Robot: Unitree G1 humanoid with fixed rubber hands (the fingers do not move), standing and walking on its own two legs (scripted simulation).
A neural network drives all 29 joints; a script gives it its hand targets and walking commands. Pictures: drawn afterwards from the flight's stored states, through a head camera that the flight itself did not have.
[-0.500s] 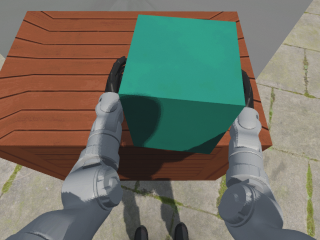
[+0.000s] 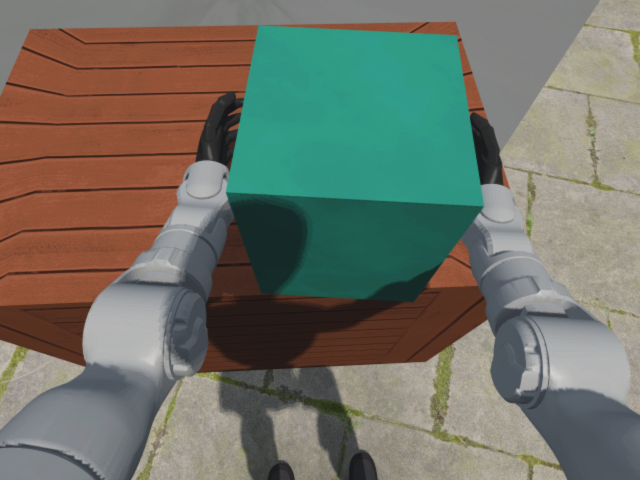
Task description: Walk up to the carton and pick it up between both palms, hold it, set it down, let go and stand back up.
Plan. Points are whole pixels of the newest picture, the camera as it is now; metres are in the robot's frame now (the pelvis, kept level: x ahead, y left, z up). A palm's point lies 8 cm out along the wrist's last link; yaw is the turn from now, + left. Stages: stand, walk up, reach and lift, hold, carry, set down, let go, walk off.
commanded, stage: set down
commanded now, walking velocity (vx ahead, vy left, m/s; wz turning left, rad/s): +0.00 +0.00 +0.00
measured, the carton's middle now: (346, 181) +0.47 -0.03 +0.03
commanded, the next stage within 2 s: none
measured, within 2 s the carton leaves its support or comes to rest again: neither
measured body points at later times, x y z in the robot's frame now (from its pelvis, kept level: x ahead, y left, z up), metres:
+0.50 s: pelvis -0.03 +0.00 -0.01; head +0.06 +0.00 +0.43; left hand +0.48 +0.16 +0.12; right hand +0.44 -0.26 +0.11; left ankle -0.02 +0.10 -0.74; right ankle +0.00 -0.11 -0.74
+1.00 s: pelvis -0.03 -0.01 +0.00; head +0.04 +0.01 +0.45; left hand +0.48 +0.17 +0.17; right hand +0.44 -0.25 +0.16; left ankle -0.02 +0.10 -0.74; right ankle +0.00 -0.11 -0.74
